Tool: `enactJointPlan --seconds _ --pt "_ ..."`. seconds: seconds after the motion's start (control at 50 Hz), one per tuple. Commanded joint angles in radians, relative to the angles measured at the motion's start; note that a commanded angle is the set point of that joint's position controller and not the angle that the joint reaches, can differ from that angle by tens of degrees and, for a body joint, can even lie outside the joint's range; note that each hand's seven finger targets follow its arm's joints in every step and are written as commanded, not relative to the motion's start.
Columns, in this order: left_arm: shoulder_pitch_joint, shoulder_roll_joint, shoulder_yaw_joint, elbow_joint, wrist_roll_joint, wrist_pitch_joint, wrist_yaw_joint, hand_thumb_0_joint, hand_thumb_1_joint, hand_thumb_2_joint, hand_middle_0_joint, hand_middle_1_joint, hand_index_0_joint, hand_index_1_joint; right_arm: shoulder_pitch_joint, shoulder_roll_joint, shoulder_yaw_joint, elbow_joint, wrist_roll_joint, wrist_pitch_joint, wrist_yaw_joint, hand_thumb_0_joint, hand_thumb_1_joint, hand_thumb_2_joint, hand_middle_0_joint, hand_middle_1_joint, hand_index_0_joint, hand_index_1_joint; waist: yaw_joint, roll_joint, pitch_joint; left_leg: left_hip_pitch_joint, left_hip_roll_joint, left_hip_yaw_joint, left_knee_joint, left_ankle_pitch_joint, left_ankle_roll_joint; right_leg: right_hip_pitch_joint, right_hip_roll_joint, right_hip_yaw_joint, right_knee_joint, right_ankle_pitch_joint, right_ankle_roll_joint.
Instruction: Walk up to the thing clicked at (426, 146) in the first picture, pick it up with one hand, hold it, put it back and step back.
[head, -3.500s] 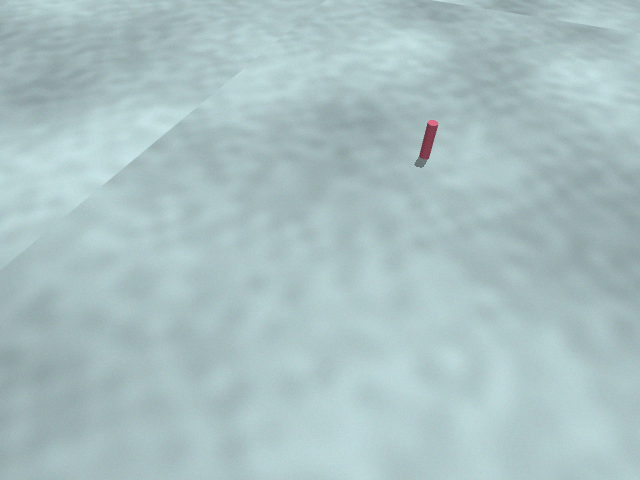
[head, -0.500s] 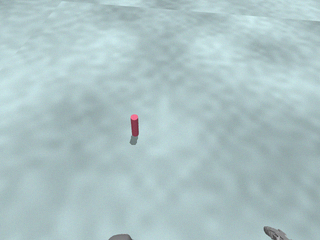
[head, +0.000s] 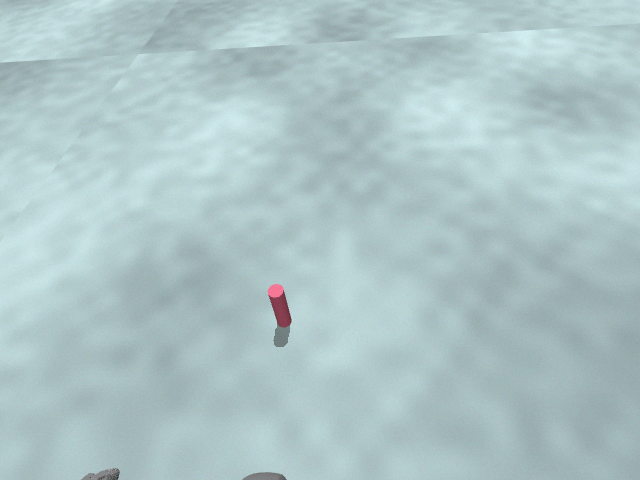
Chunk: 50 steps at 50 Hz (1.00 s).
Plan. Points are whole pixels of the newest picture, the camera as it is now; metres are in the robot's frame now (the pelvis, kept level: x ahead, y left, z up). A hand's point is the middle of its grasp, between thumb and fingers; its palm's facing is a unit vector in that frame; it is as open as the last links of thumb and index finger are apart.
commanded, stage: walk up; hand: left
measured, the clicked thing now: (280, 306) +0.73 +0.21 -0.67
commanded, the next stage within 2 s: none
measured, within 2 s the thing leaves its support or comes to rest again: neither
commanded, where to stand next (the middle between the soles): +0.36 +0.06 m, yaw +0 degrees
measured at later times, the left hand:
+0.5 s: hand (104, 469) +0.16 +0.34 -0.16, palm faces +0.00 -0.94 -0.33, open 7.4 cm
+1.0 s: hand (152, 345) +0.34 +0.31 -0.12, palm faces -0.02 -0.91 -0.41, open 7.4 cm
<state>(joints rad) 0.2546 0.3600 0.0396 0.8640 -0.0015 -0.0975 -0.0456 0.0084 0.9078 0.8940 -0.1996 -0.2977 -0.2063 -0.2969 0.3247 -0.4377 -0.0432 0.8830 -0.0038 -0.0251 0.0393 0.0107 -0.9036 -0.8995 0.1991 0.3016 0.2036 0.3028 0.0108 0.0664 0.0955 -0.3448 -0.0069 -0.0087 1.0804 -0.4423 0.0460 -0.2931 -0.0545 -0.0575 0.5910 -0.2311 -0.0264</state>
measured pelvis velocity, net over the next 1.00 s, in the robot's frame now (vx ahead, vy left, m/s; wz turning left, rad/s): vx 0.26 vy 0.05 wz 0.00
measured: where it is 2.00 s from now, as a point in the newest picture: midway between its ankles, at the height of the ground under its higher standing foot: (323, 452)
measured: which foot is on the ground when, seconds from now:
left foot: up 0.00-0.32, down 0.34-0.86, up 0.88-1.00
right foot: down 0.00-0.38, up 0.40-0.82, down 0.84-1.00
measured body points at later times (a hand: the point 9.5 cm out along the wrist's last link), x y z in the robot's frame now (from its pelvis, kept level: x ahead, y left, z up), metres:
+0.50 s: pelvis +0.14 +0.07 +0.00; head +0.16 +0.10 +0.45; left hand +0.16 +0.39 -0.13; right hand +0.25 -0.25 -0.09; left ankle +0.20 +0.17 -0.73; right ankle +0.12 -0.09 -0.66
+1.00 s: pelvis +0.26 +0.05 +0.00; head +0.29 +0.01 +0.45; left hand +0.34 +0.35 -0.09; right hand +0.32 -0.26 -0.14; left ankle +0.24 +0.18 -0.67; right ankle +0.32 -0.06 -0.73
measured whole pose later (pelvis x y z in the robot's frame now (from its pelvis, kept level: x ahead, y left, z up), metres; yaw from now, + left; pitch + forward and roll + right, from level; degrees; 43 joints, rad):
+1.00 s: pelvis +0.26 +0.05 +0.00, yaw +0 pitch -3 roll +2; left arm 0.23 0.35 0.02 0.86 0.00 -0.07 -0.02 0.01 0.91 0.89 -0.20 -0.30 -0.21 -0.30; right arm 0.26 -0.41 -0.02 0.88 0.00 -0.01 0.02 0.01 -0.90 -0.90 0.20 0.30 0.20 0.30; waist 0.01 0.05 0.13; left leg -0.37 0.00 0.00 1.00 -0.51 0.04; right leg -0.31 -0.04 -0.03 0.57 -0.21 -0.03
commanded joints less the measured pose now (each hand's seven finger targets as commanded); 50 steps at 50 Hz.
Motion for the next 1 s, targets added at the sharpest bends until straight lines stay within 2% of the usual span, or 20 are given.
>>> enactJointPlan --seconds 0.0,0.06,0.14,0.22,0.28,0.32,0.34,0.36,0.38,0.4,0.44,0.48,0.64,0.78,0.8,0.82,0.84,0.86,0.88,0.98 --pt "0.037 0.3 0.082 -0.051 -0.004 -0.019 0.033 0.0 0.9 0.9 -0.2 -0.3 -0.2 -0.3 0.083 -0.169 -0.063 -0.048 0.01 -0.022 0.004 0.0 -0.9 -0.9 0.2 0.3 0.2 0.3 -0.009 -0.246 -0.042 -0.172 0.043 -0.073 -0.022 0.14 -0.012 0.138 -0.18 0.231 -0.334 0.096 -0.123" --pt "0.051 0.29 0.079 -0.073 0.001 -0.025 0.032 0.0 0.9 0.9 -0.2 -0.3 -0.2 -0.3 0.048 -0.159 -0.071 -0.052 -0.001 -0.012 0.014 0.0 -0.9 -0.9 0.2 0.3 0.2 0.3 -0.003 -0.224 -0.038 -0.194 0.044 -0.064 -0.096 0.203 -0.04 0.139 -0.179 0.165 -0.359 0.095 -0.155" --pt "0.046 0.317 0.095 -0.089 0.015 -0.02 0.027 0.0 0.9 0.9 -0.2 -0.3 -0.2 -0.3 -0.062 -0.156 -0.077 -0.083 -0.018 -0.016 0.032 0.0 -0.9 -0.9 0.2 0.3 0.2 0.3 0.023 -0.213 0.017 -0.197 0.098 -0.044 -0.297 0.216 -0.058 0.094 -0.224 0.164 -0.395 -0.168 -0.189" --pt "0.087 0.324 0.094 -0.078 0.011 -0.015 0.025 0.0 0.9 0.9 -0.2 -0.3 -0.2 -0.3 -0.121 -0.141 -0.074 -0.092 -0.023 -0.034 0.039 0.0 -0.9 -0.9 0.2 0.3 0.2 0.3 0.046 -0.208 0.006 -0.115 0.102 0.013 -0.456 0.265 -0.042 0.112 -0.215 0.127 -0.322 -0.083 -0.175" --pt "0.082 0.336 0.09 -0.078 0.008 -0.005 0.024 0.0 0.9 0.9 -0.2 -0.3 -0.2 -0.3 -0.097 -0.14 -0.076 -0.082 -0.022 -0.045 0.038 0.0 -0.9 -0.9 0.2 0.3 0.2 0.3 0.017 -0.198 -0.027 0.0 0.072 0.061 -0.521 0.235 -0.022 0.092 -0.212 0.112 -0.234 -0.003 -0.164" --pt "0.075 0.296 0.07 -0.092 0.009 0.002 0.025 0.0 0.9 0.9 -0.2 -0.3 -0.2 -0.3 0.04 -0.183 -0.092 -0.038 -0.024 -0.057 0.024 0.0 -0.9 -0.9 0.2 0.3 0.2 0.3 -0.059 -0.077 -0.095 0.252 0.031 0.07 -0.568 0.206 -0.003 -0.013 -0.161 0.06 -0.005 0.1 -0.122" --pt "0.117 0.239 0.049 -0.095 0.007 0.004 0.024 0.0 0.9 0.9 -0.2 -0.3 -0.2 -0.3 0.142 -0.242 -0.114 -0.014 -0.029 -0.065 0.011 0.0 -0.9 -0.9 0.2 0.3 0.2 0.3 -0.107 0.123 -0.17 0.397 0.119 -0.083 -0.675 0.063 0.046 -0.099 -0.08 -0.017 0.295 0.113 -0.081" --pt "0.156 0.156 0.031 -0.106 -0.003 0.008 0.018 0.0 0.9 0.9 -0.2 -0.3 -0.2 -0.3 0.155 -0.323 -0.129 -0.042 -0.031 -0.071 0.0 0.0 -0.9 -0.9 0.2 0.3 0.2 0.3 -0.09 0.306 -0.174 0.514 0.357 -0.526 -0.767 -0.012 0.125 -0.372 0.07 -0.006 0.494 -0.284 -0.013" --pt "0.136 0.267 0.057 -0.072 0.005 0.022 0.038 0.0 0.9 0.9 -0.2 -0.3 -0.2 -0.3 0.13 -0.337 -0.132 -0.056 -0.004 -0.068 0.0 0.0 -0.9 -0.9 0.2 0.3 0.2 0.3 -0.096 0.151 -0.142 0.416 0.43 -0.634 -0.819 -0.066 0.202 -0.374 0.042 0.077 0.567 -0.329 -0.03" --pt "0.108 0.302 0.059 -0.062 0.006 0.027 0.044 0.0 0.9 0.9 -0.2 -0.3 -0.2 -0.3 0.101 -0.319 -0.129 -0.058 0.005 -0.061 -0.001 0.0 -0.9 -0.9 0.2 0.3 0.2 0.3 -0.078 0.113 -0.069 0.322 0.436 -0.598 -0.827 -0.05 0.227 -0.376 0.006 0.111 0.604 -0.305 -0.037" --pt "0.122 0.291 0.058 -0.035 -0.004 0.026 0.035 0.0 0.9 0.9 -0.2 -0.3 -0.2 -0.3 0.011 -0.241 -0.095 -0.091 0.002 -0.063 -0.008 0.0 -0.9 -0.9 0.2 0.3 0.2 0.3 -0.034 0.039 -0.012 0.205 0.317 -0.323 -0.811 0.162 0.152 -0.294 -0.02 0.176 0.534 -0.183 -0.025" --pt "0.171 0.269 0.057 -0.008 -0.005 0.033 0.023 0.0 0.9 0.9 -0.2 -0.3 -0.2 -0.3 -0.004 -0.22 -0.085 -0.093 0.006 -0.072 -0.01 0.0 -0.9 -0.9 0.2 0.3 0.2 0.3 -0.011 0.068 -0.017 0.169 0.264 -0.183 -0.803 0.287 0.135 -0.235 -0.033 0.127 0.48 -0.113 -0.011" --pt "0.051 0.249 0.061 -0.031 0.016 0.038 -0.002 0.0 0.9 0.9 -0.2 -0.3 -0.2 -0.3 0.006 -0.239 -0.092 -0.117 -0.006 -0.065 -0.008 0.0 -0.9 -0.9 0.2 0.3 0.2 0.3 -0.046 0.085 0.036 0.124 0.266 -0.13 -0.883 0.034 0.192 -0.237 -0.053 0.062 0.214 -0.022 0.036" --pt "0.081 0.186 0.045 -0.005 0.017 0.011 0.032 0.0 0.9 0.9 -0.2 -0.3 -0.2 -0.3 -0.021 -0.189 -0.063 -0.118 0.005 -0.035 -0.023 0.0 -0.9 -0.9 0.2 0.3 0.2 0.3 0.006 -0.005 -0.085 0.156 0.214 -0.005 -0.522 0.684 0.125 0.062 0.032 -0.006 -0.101 0.127 0.003" --pt "0.136 0.22 0.056 0.011 0.019 0.002 0.042 0.0 0.9 0.9 -0.2 -0.3 -0.2 -0.3 -0.019 -0.143 -0.046 -0.119 0.017 -0.034 -0.025 0.0 -0.9 -0.9 0.2 0.3 0.2 0.3 0.04 -0.098 -0.152 0.163 0.163 0.024 -0.376 0.629 0.079 0.167 0.019 0.029 -0.18 0.211 -0.017" --pt "0.167 0.297 0.076 0.007 0.025 -0.007 0.051 0.0 0.9 0.9 -0.2 -0.3 -0.2 -0.3 0.015 -0.091 -0.027 -0.132 0.023 -0.036 -0.027 0.0 -0.9 -0.9 0.2 0.3 0.2 0.3 0.044 -0.271 -0.233 0.064 0.1 0.062 -0.196 0.388 0.032 0.284 -0.139 0.232 -0.191 0.326 -0.064" --pt "0.144 0.339 0.083 -0.018 0.016 -0.004 0.052 0.0 0.9 0.9 -0.2 -0.3 -0.2 -0.3 0.069 -0.06 -0.011 -0.13 0.017 -0.028 -0.026 0.0 -0.9 -0.9 0.2 0.3 0.2 0.3 0.021 -0.361 -0.229 -0.118 -0.009 0.05 -0.108 -0.092 0.0 0.355 -0.311 0.52 -0.234 0.261 -0.145" --pt "0.11 0.357 0.086 -0.021 0.006 0.008 0.048 0.0 0.9 0.9 -0.2 -0.3 -0.2 -0.3 0.054 -0.158 -0.04 -0.102 0.006 -0.011 -0.039 0.0 -0.9 -0.9 0.2 0.3 0.2 0.3 0.034 -0.27 -0.167 -0.171 0.002 0.018 -0.048 -0.175 0.003 0.316 -0.349 0.565 -0.24 0.179 -0.239" --pt "0.11 0.357 0.087 -0.023 0.003 0.016 0.051 0.0 0.9 0.9 -0.2 -0.3 -0.2 -0.3 0.027 -0.182 -0.051 -0.089 -0.002 -0.008 -0.045 0.0 -0.9 -0.9 0.2 0.3 0.2 0.3 0.039 -0.262 -0.121 -0.187 0.026 -0.011 -0.017 -0.186 0.004 0.248 -0.344 0.558 -0.246 0.138 -0.256" --pt "0.027 0.283 0.052 -0.048 0.011 0.021 0.058 0.0 0.9 0.9 -0.2 -0.3 -0.2 -0.3 0.03 -0.147 -0.041 -0.032 0.005 -0.001 -0.036 0.0 -0.9 -0.9 0.2 0.3 0.2 0.3 0.004 -0.24 -0.105 -0.112 0.028 -0.019 -0.1 0.0 -0.029 0.135 -0.183 0.247 -0.223 0.29 -0.183"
